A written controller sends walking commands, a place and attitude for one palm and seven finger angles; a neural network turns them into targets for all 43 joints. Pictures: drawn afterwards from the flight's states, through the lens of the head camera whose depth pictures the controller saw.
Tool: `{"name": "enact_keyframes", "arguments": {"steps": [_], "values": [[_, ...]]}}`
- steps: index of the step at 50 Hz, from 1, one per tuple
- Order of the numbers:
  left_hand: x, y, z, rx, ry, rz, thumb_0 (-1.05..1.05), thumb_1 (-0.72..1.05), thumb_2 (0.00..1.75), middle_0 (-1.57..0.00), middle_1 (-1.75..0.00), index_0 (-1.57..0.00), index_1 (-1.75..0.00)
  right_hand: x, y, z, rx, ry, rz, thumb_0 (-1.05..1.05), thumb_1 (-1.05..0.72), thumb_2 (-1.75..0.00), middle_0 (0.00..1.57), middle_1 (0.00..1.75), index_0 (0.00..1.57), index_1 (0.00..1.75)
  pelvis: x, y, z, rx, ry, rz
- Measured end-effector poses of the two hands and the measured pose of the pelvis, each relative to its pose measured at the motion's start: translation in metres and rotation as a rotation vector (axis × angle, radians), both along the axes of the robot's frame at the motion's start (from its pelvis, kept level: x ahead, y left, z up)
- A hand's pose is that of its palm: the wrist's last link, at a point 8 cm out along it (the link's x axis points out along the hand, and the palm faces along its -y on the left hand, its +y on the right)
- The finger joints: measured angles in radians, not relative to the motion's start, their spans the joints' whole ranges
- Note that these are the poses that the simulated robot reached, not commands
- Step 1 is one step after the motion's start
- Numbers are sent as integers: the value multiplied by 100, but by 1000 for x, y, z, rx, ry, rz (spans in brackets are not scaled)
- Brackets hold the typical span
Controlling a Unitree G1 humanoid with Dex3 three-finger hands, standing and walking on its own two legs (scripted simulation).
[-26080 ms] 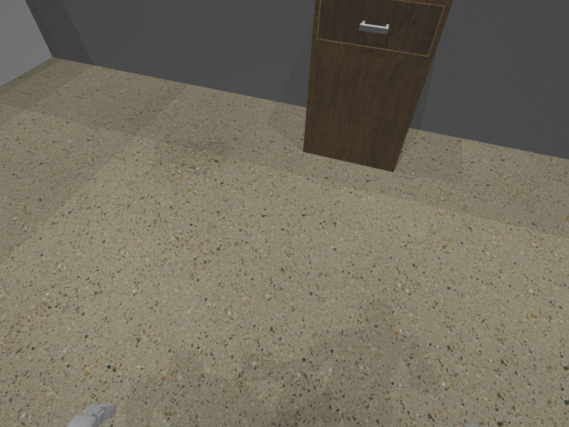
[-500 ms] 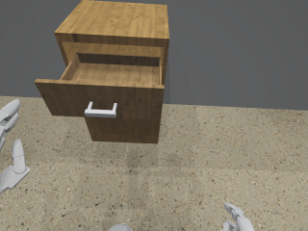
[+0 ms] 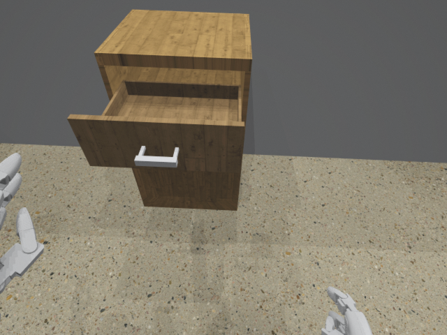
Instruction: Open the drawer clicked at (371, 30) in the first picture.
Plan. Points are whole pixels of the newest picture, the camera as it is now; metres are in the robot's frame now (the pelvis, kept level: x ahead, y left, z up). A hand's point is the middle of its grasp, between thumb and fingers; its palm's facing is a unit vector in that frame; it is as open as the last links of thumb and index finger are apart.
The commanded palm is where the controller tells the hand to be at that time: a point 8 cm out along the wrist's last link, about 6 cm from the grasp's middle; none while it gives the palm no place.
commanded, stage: let the arm hang, fingers relaxed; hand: left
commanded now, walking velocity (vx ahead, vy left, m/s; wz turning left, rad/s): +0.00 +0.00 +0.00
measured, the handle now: (158, 156) +0.57 +0.21 -0.05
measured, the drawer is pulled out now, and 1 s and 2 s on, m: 0.29 0.29 0.29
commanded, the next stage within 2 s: look to check the result in 1.14 s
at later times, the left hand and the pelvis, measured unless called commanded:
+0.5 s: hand out of the picture +0.00 +0.19 -0.17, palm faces +0.07 -0.97 -0.23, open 7.1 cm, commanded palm none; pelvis -0.01 -0.01 +0.01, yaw +3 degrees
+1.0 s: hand out of the picture -0.01 +0.18 -0.16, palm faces +0.05 -0.97 -0.22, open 7.3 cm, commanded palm none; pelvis -0.03 +0.00 +0.01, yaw +2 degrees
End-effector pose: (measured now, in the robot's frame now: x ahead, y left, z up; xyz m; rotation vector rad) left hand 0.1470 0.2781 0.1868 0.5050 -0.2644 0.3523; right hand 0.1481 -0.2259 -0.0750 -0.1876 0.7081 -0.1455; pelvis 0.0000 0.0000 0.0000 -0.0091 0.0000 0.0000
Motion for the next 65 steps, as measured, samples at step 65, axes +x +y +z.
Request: {"name": "enact_keyframes", "arguments": {"steps": [65], "values": [[-187,-54,-320,-582,1587,278,0,91,90,-20,-30,-21,-30,-195,11,-64,77,733,-93,0,-91,-90,20,30,20,30,-32,-1,11,8,-44,29]]}}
